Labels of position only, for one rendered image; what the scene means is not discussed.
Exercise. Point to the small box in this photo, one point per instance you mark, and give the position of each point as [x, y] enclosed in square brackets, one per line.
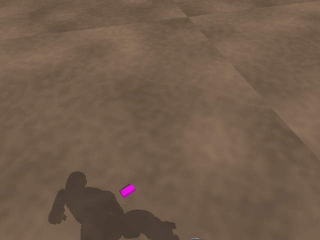
[128, 190]

